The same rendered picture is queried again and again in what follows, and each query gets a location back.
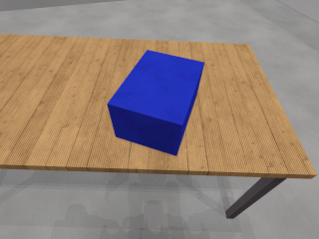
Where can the table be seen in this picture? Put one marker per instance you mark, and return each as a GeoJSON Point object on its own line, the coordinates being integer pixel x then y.
{"type": "Point", "coordinates": [54, 115]}

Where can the carton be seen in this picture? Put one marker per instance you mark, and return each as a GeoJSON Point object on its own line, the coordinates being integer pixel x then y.
{"type": "Point", "coordinates": [153, 104]}

